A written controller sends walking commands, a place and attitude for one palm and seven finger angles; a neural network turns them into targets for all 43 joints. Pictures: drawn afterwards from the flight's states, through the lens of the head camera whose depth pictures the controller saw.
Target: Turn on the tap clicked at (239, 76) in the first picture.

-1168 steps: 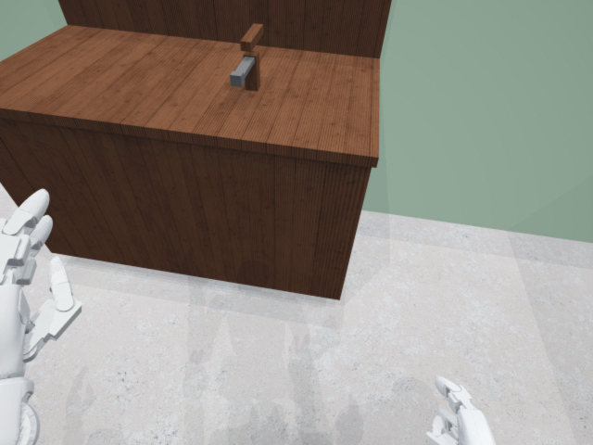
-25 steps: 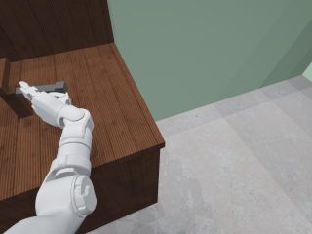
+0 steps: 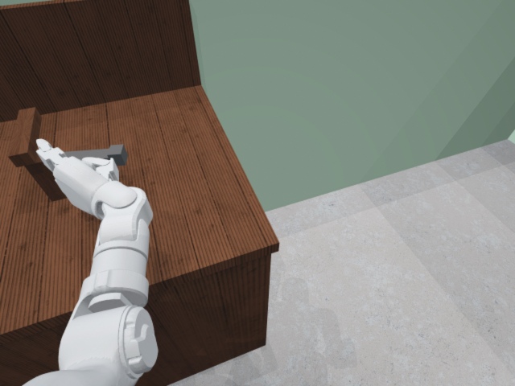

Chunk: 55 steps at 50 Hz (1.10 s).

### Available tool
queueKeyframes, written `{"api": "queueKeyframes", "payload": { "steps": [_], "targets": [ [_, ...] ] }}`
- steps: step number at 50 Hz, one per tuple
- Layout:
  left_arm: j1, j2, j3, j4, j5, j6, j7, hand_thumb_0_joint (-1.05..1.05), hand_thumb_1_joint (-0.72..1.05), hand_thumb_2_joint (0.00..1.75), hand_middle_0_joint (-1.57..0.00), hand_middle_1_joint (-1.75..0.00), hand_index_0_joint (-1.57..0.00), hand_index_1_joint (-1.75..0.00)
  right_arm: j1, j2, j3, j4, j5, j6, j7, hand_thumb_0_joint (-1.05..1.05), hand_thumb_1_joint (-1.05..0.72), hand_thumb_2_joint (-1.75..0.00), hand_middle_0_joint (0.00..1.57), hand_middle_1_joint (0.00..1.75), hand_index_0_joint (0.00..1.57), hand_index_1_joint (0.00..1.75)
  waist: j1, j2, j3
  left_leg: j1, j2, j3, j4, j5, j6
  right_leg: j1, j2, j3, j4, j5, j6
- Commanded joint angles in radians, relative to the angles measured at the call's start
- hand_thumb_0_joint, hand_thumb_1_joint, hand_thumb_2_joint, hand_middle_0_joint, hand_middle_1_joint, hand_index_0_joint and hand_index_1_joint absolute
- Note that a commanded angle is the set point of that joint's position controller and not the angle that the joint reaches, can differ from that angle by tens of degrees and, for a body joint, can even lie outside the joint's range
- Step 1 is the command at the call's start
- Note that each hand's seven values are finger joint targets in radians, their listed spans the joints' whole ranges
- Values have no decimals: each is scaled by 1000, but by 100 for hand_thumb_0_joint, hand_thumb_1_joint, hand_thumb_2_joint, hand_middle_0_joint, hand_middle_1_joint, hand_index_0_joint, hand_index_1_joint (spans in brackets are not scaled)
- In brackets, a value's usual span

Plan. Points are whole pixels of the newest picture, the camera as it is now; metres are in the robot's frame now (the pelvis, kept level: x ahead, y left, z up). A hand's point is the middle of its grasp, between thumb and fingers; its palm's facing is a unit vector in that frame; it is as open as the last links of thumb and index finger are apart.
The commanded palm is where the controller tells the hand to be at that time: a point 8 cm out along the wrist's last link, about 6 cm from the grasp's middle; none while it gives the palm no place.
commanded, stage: lift the hand up off the lever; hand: left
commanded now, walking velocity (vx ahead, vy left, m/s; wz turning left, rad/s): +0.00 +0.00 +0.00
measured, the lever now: (117, 155) +0.50 +0.28 +0.08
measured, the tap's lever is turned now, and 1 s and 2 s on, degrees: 76 76 76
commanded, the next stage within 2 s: draw the hand back beside the body in 0.96 s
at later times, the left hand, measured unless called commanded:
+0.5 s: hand (118, 157) +0.43 +0.23 +0.14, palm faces +0.84 -0.54 -0.08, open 7.8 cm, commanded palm +0.37 +0.25 +0.15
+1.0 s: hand (121, 155) +0.43 +0.22 +0.15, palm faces +0.83 -0.55 -0.07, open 7.8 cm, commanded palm +0.37 +0.24 +0.16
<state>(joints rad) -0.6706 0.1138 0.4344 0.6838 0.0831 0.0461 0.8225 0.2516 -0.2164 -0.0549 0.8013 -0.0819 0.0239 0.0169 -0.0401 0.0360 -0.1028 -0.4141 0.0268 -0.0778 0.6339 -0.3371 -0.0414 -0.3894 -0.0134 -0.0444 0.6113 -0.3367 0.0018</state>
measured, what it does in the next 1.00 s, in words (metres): stands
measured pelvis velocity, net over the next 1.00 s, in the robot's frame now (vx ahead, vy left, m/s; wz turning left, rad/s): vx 0.01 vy -0.01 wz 0.00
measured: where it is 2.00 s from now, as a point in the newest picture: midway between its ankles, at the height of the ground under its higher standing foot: outside the picture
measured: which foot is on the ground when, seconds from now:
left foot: down 0.00-1.00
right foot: down 0.00-1.00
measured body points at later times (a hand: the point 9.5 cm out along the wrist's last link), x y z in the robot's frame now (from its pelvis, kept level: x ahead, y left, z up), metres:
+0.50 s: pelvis +0.00 +0.00 +0.00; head +0.02 -0.01 +0.45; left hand +0.38 +0.26 +0.15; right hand +0.11 -0.24 -0.13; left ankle -0.01 +0.15 -0.73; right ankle -0.02 -0.12 -0.73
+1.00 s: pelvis +0.01 -0.01 +0.01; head +0.02 -0.03 +0.46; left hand +0.38 +0.25 +0.16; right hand +0.15 -0.25 -0.12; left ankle -0.01 +0.15 -0.73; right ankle -0.02 -0.12 -0.73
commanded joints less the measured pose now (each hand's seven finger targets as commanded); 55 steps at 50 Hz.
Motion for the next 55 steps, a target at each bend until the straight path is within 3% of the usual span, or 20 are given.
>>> {"api": "queueKeyframes", "payload": {
  "steps": [1,5,7,8,11,12,13,17,20,22,25,31,32,39,41,45,52,53,54,55],
  "targets": [
    [-426,151,-65,-232,23,-27,3,0,90,90,-15,-15,-15,-15,-48,-122,-32,-109,9,-41,-14,0,-90,-90,20,30,20,30,3,-43,-262,99,-37,84,-68,357,43,169,24,-44,-67,352,-23],
    [-496,148,-80,-217,36,-9,11,0,90,90,-15,-15,-15,-15,-75,-119,-23,-101,8,-46,-19,0,-90,-90,20,30,20,30,-4,-51,-219,90,-38,80,-87,288,44,137,19,-39,-88,272,-21],
    [-514,208,-37,-236,46,-10,20,0,90,90,-15,-15,-15,-15,-82,-121,-25,-94,5,-46,-24,0,-90,-90,20,30,20,30,12,-24,-240,100,-38,76,-91,280,41,143,22,-36,-92,248,-26],
    [-562,168,-80,-263,54,-15,21,0,90,90,-15,-15,-15,-15,-85,-113,-21,-97,4,-50,-22,0,-90,-90,20,30,20,30,-2,-7,-257,120,-38,77,-88,294,39,137,19,-38,-86,261,-26],
    [-539,154,-83,-253,62,-9,30,0,90,90,-15,-15,-15,-15,-83,-108,-23,-95,-2,-56,-18,0,-90,-90,20,30,20,30,7,-6,-300,134,-37,79,-74,337,34,149,23,-41,-70,300,-28],
    [-514,193,-48,-236,63,-3,32,0,90,90,-15,-15,-15,-15,-80,-114,-26,-88,-3,-51,-21,0,-90,-90,20,30,20,30,17,-4,-303,133,-36,74,-78,328,30,152,25,-42,-76,278,-30],
    [-538,151,-88,-246,60,1,28,0,90,90,-15,-15,-15,-15,-82,-109,-21,-94,-1,-51,-20,0,-90,-90,20,30,20,30,4,10,-297,138,-36,79,-78,338,32,148,21,-41,-74,296,-29],
    [-464,177,-46,-191,36,39,17,0,90,90,-15,-15,-15,-15,-80,-119,-27,-96,6,-42,-27,0,-90,-90,20,30,20,30,21,-46,-290,125,-37,81,-87,357,34,184,23,-42,-82,332,-27],
    [-528,125,-93,-202,29,48,15,0,90,90,-15,-15,-15,-15,-83,-114,-19,-97,11,-47,-25,0,-90,-90,20,30,20,30,3,-51,-260,128,-37,82,-95,345,37,166,20,-42,-91,321,-25],
    [-482,191,-32,-203,29,49,20,0,90,90,-15,-15,-15,-15,-83,-120,-24,-99,9,-46,-28,0,-90,-90,20,30,20,30,29,-48,-274,129,-38,83,-99,356,38,189,22,-41,-92,330,-25],
    [-492,157,-64,-297,38,42,27,0,90,90,-15,-15,-15,-15,-79,-107,-28,-112,9,-50,-21,0,-90,-90,20,30,20,30,33,-31,-333,157,-36,93,-86,434,34,227,22,-42,-74,411,-28],
    [-466,135,-89,-337,33,74,17,0,90,90,-15,-15,-15,-15,-98,-110,-29,-112,13,-58,-23,0,-90,-90,20,30,20,30,31,-51,-291,160,-34,101,-97,424,39,234,19,-42,-90,419,-24],
    [-452,188,-48,-329,30,79,14,0,90,90,-15,-15,-15,-15,-103,-116,-30,-105,15,-55,-31,0,-90,-90,20,30,20,30,39,-48,-284,159,-34,97,-106,402,39,238,19,-41,-100,391,-24],
    [-464,136,-96,-362,27,99,7,0,90,90,-15,-15,-15,-15,-127,-103,-23,-108,21,-67,-33,0,-90,-90,20,30,20,30,44,-11,-277,184,-36,105,-121,397,40,243,16,-38,-114,381,-28],
    [-450,94,-129,-340,26,111,4,0,90,90,-15,-15,-15,-15,-128,-104,-21,-104,21,-69,-29,0,-90,-90,20,30,20,30,35,-24,-261,187,-36,105,-119,411,38,232,15,-43,-113,395,-27],
    [-411,132,-79,-325,3,114,0,0,90,90,-15,-15,-15,-15,-135,-109,-22,-113,29,-64,-37,0,-90,-90,20,30,20,30,50,-100,-263,174,-41,108,-130,394,45,262,9,-38,-123,410,-17],
    [-456,160,-75,-378,36,108,11,0,90,90,-15,-15,-15,-15,-151,-103,-20,-107,22,-57,-38,0,-90,-90,20,30,20,30,56,-45,-278,200,-35,104,-120,436,39,256,9,-38,-115,434,-25],
    [-478,128,-108,-397,37,105,9,0,90,90,-15,-15,-15,-15,-154,-99,-18,-111,23,-58,-36,0,-90,-90,20,30,20,30,49,-31,-281,201,-34,106,-119,437,38,251,6,-38,-110,434,-26],
    [-428,99,-272,-492,82,95,-147,0,90,90,-15,-15,-15,-15,-128,-121,-25,-120,27,-31,-56,0,-90,-90,20,30,20,30,1,-96,-309,250,-33,121,-102,485,58,268,13,-14,-73,544,-29],
    [-379,163,-201,-515,55,90,-216,0,90,90,-15,-16,-15,-16,-121,-119,-31,-149,41,-27,-72,0,-90,-90,20,30,20,30,25,-79,-332,267,-34,126,-101,520,66,306,15,-9,-78,607,-30]
  ]
}}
